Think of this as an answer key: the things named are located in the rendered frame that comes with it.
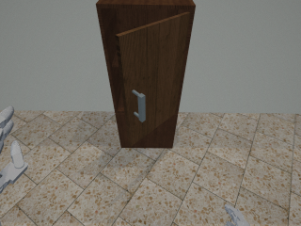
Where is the handle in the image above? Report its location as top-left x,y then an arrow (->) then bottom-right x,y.
132,89 -> 146,122

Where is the robot left hand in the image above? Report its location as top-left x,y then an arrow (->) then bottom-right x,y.
0,105 -> 28,194

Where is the robot right hand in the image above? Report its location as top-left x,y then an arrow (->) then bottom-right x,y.
224,204 -> 250,226

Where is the cupboard door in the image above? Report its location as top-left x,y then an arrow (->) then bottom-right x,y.
115,11 -> 191,147

